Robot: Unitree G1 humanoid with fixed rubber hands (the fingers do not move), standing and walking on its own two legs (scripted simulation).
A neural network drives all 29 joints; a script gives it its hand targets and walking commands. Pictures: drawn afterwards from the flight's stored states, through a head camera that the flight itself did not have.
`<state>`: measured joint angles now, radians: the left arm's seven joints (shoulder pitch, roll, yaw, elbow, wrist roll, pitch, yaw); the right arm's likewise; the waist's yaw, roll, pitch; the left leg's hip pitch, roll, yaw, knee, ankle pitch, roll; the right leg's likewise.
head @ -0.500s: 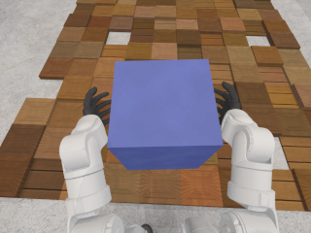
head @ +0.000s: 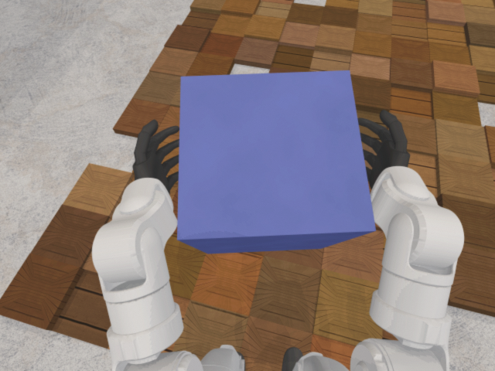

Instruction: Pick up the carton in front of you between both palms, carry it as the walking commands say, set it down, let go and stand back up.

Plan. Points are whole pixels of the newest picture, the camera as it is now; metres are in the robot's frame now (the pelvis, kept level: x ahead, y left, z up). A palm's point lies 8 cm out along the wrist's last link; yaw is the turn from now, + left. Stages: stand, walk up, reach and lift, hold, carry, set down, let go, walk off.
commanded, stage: carry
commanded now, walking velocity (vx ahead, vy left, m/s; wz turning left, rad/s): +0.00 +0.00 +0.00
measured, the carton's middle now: (264, 180) +0.38 +0.03 +0.06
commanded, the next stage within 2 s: none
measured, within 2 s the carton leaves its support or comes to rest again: neither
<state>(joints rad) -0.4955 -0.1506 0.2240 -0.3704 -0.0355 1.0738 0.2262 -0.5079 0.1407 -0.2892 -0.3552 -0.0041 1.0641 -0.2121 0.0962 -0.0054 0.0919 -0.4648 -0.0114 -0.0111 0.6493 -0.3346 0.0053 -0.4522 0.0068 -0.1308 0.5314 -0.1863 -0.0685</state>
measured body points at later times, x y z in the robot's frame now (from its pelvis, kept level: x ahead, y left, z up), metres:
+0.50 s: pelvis +0.09 +0.05 +0.01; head +0.10 +0.05 +0.46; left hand +0.44 +0.18 +0.11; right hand +0.42 -0.13 +0.11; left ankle +0.05 +0.12 -0.73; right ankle +0.05 -0.08 -0.73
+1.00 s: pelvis +0.11 +0.09 +0.02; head +0.14 +0.09 +0.47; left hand +0.45 +0.23 +0.11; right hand +0.44 -0.08 +0.11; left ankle +0.06 +0.13 -0.72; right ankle +0.05 -0.07 -0.72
